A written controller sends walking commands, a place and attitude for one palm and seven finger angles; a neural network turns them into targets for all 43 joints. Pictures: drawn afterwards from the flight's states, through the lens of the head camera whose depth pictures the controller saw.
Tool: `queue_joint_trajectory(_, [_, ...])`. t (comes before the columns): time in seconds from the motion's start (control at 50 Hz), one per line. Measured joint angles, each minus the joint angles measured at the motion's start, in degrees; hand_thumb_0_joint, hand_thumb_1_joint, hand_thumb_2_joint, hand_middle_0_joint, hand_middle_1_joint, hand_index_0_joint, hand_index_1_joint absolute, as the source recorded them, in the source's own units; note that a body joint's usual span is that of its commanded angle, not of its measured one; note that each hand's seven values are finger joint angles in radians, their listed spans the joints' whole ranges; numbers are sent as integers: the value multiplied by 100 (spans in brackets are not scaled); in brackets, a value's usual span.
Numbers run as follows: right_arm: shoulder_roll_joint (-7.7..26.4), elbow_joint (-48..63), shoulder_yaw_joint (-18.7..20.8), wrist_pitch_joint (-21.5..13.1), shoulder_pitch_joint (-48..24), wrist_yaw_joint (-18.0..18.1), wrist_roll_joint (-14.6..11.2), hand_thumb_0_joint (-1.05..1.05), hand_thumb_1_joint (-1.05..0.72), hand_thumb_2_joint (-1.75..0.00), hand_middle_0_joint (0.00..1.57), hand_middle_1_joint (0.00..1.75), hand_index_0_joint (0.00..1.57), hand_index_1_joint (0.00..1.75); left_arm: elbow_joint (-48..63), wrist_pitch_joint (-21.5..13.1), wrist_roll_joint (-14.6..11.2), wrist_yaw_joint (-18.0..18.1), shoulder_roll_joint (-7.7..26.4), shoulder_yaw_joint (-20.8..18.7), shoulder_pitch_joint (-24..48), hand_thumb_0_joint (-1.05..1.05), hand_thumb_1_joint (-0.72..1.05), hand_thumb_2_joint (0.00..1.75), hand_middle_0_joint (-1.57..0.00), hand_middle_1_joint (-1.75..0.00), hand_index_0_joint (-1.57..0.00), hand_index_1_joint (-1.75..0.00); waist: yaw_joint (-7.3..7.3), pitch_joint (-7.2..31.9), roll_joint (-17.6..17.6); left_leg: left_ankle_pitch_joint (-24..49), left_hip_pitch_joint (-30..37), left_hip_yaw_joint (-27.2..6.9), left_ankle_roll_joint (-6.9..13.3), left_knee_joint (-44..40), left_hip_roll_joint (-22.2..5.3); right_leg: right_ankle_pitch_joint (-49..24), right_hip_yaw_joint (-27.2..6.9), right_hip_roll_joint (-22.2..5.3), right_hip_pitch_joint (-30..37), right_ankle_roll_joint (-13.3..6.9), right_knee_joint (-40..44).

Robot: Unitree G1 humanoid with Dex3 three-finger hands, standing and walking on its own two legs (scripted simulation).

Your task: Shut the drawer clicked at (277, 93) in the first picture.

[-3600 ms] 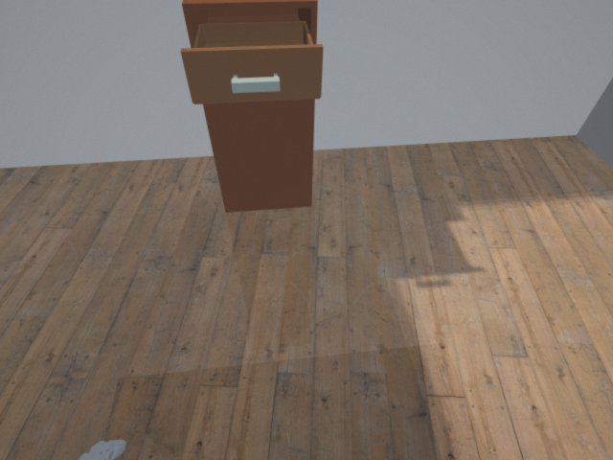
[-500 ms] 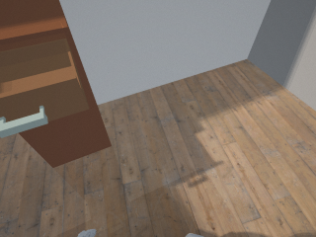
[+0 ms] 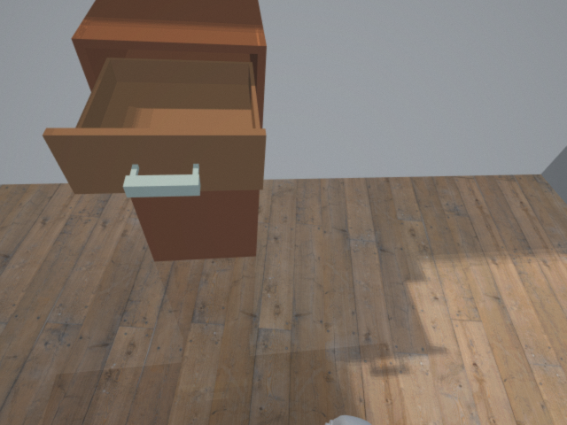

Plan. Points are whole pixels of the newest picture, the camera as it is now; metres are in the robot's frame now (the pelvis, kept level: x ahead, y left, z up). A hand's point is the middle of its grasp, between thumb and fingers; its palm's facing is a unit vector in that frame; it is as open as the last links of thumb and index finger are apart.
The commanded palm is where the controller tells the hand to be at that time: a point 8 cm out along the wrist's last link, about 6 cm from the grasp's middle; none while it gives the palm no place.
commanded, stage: turn to face it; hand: left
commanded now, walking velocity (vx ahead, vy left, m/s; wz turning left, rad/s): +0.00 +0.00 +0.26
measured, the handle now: (164, 177) +0.50 +0.25 +0.02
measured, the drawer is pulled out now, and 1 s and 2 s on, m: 0.30 0.30 0.30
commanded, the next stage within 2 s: take the last steps up to it in 0.20 s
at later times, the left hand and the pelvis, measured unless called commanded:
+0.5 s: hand out of the picture +0.01 +0.12 -0.14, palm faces +0.21 -0.94 -0.26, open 7.3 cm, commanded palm none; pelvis +0.00 -0.06 +0.01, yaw +8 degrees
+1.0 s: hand out of the picture -0.09 +0.12 -0.17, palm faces +0.31 -0.94 -0.11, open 7.4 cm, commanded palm none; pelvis +0.07 +0.01 +0.00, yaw +9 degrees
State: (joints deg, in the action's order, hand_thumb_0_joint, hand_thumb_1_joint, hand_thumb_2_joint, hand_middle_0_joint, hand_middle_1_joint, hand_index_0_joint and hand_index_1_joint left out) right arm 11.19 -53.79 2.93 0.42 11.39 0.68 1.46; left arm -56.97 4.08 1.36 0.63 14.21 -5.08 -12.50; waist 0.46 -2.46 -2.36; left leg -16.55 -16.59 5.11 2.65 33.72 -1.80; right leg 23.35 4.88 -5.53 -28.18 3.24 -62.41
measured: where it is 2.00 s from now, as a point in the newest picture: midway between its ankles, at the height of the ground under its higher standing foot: outside the picture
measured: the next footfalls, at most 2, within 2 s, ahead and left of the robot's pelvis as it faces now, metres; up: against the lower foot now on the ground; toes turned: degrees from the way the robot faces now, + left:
right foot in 0.34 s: +0.05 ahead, -0.14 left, +0.00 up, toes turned +2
left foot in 0.96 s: +0.13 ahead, +0.12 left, +0.00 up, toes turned +17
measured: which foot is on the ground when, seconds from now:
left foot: down 0.00-0.34, up 0.36-0.94, down 0.96-1.00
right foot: up 0.00-0.32, down 0.34-0.96, up 0.98-1.00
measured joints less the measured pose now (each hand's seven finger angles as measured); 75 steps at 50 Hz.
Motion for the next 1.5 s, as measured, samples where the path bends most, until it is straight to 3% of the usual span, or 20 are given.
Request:
queue_joint_trajectory(0.12, [-72, -104, -74, 4, 74, 27, -50, 0, -90, -90, 20, 30, 21, 30, -70, -39, -40, 16, 16, 44, -168, 1, 91, 90, -20, -30, -19, -30, 45, -30, 101, 444, 330, -153, 38, -787, 191, -226, -276, 100, 190, 114, 266])
queue_joint_trajectory(0.24, [-114, -223, -74, 79, 103, 10, -31, 0, -90, -90, 20, 30, 21, 30, -105, -35, -77, 55, -154, 132, -105, 1, 91, 90, -20, -30, -19, -30, -49, -71, 261, 517, 353, -291, -46, -815, 284, 138, -297, 212, 769, 69, 1463])
queue_joint_trajectory(0.3, [-84, -305, -57, 127, 114, -7, -36, 0, -90, -90, 20, 30, 21, 30, -62, -120, -99, 65, -290, 188, -28, 1, 91, 90, -20, -30, -19, -30, -86, -68, 360, 491, 246, -358, -138, -652, 319, -139, -269, 300, 1143, 0, 2272])
queue_joint_trajectory(0.34, [-39, -376, -34, 146, 136, -22, -74, 0, -90, -90, 20, 30, 21, 30, -41, -231, -84, 82, -392, 227, -4, 1, 91, 90, -20, -30, -19, -30, -74, -44, 455, 398, 106, -420, -233, -384, 313, -615, -201, 361, 1453, -147, 2972])
queue_joint_trajectory(0.38, [18, -460, 10, 214, 169, -31, -92, 0, -90, -90, 20, 30, 21, 30, -48, -315, -43, 73, -534, 299, -13, 1, 91, 90, -20, -30, -20, -30, -99, -15, 612, -359, -96, -540, -279, 227, 284, -640, -52, 421, 1537, -440, 3014])
queue_joint_trajectory(0.42, [34, -528, 47, 285, 252, -77, -47, 0, -91, -90, 20, 30, 21, 30, -20, -369, -28, 55, -627, 329, -126, 1, 91, 90, -20, -30, -20, -30, -72, 112, 583, -721, -395, -548, -274, 1148, 303, -675, 39, 378, 1658, -578, 3208])
queue_joint_trajectory(0.48, [55, -615, 97, 265, 325, -149, 8, 0, -91, -90, 20, 30, 20, 30, -72, -461, -31, 80, -658, 298, -347, 1, 93, 90, -20, -30, -20, -30, -33, 231, 484, -341, -723, -488, -306, 2247, 164, -886, 91, 357, 1892, -622, 3667])
queue_joint_trajectory(0.56, [115, -682, 169, 188, 416, -175, 32, 0, -91, -90, 20, 30, 20, 30, -206, -587, -31, 30, -688, 325, -662, 1, 93, 90, -20, -30, -20, -30, -32, 289, 456, 242, -893, -493, -395, 2682, -99, -1078, 196, 393, 2108, -661, 4110])
queue_joint_trajectory(0.74, [135, -882, 150, 166, 371, -173, 19, 1, -91, -90, 20, 30, 20, 30, -662, -705, 15, -24, -873, 366, -1390, 1, 91, 90, -20, -30, -20, -30, 209, 281, 436, 280, -821, -363, -468, 1883, -392, -1114, 347, 460, 2404, -616, 4537])
queue_joint_trajectory(0.92, [-185, -665, -7, -81, -174, -180, -44, 1, -91, -90, 20, 30, 20, 30, -1091, -625, 34, -41, -802, 307, -1796, 1, 91, 90, -20, -30, -20, -30, 442, 162, 192, 72, -308, 60, -273, 148, -214, -640, 323, 310, 2610, -294, 4230])
queue_joint_trajectory(0.96, [-244, -564, -54, -233, -248, -153, -44, 0, -91, -90, 20, 30, 20, 30, -1121, -584, 6, -44, -784, 298, -1846, 1, 91, 90, -20, -30, -20, -30, 411, 147, 182, 264, 7, 148, -189, -390, -164, -270, 292, 267, 2479, -216, 3683])
queue_joint_trajectory(1.02, [-420, -483, -106, -388, -289, -77, -27, 0, -91, -90, 20, 30, 20, 30, -1154, -441, 2, -42, -710, 297, -1607, 1, 91, 90, -20, -30, -20, -30, 342, 39, 2, 123, 115, 356, -5, -118, -45, 388, -9, 142, 1695, -372, 1688])
queue_joint_trajectory(1.08, [-447, -401, 3, -518, -129, 78, -128, -3, -94, -90, 20, 30, 21, 30, -1056, -424, 26, -55, -627, 251, -1250, 1, 91, 90, -20, -30, -20, -30, 189, 83, -16, 127, 501, 492, 39, -510, 30, 43, -90, 100, 853, -412, 331])
queue_joint_trajectory(1.14, [-329, -479, -6, -579, 81, 130, -99, -4, -96, -90, 20, 30, 21, 30, -840, -462, 33, -58, -480, 183, -781, 1, 91, 90, -20, -30, -19, -30, 81, 123, -56, 258, 882, 541, 88, -1013, 138, -486, -113, 12, 266, -328, 14])
queue_joint_trajectory(1.22, [-304, -755, -78, -531, 518, 130, -73, -3, -95, -90, 20, 30, 21, 30, -498, -465, 28, -49, -309, 121, -168, 1, 91, 90, -20, -30, -19, -29, 34, 172, -97, 301, 1256, 515, 90, -1414, 211, -887, -150, -41, -164, -231, 186])
queue_joint_trajectory(1.32, [-384, -1055, -125, -421, 1031, 110, -30, -1, -93, -90, 20, 30, 20, 30, -246, -405, 15, -79, -284, 141, 398, 0, 91, 90, -20, -30, -19, -29, -114, 117, -23, 165, 1585, 481, 26, -1570, 226, -1126, -122, -60, -188, -222, 993])
queue_joint_trajectory(1.46, [-479, -1304, -144, -303, 1494, 100, 31, 0, -91, -90, 20, 30, 20, 30, -143, -382, -7, -94, -437, 232, 772, 0, 91, 90, -20, -30, -19, -29, -441, -130, 209, -333, 1768, 528, -199, -1230, 111, -948, 66, 128, 389, -396, 2386])
queue_joint_trajectory(1.5, [-526, -1385, -168, -272, 1633, 100, -13, 0, -91, -90, 20, 30, 20, 30, -120, -493, -5, -84, -474, 281, 771, 0, 91, 90, -20, -30, -19, -29, -463, -154, 225, -659, 1642, 499, -305, -729, 51, -1628, 108, 195, 808, -451, 3017])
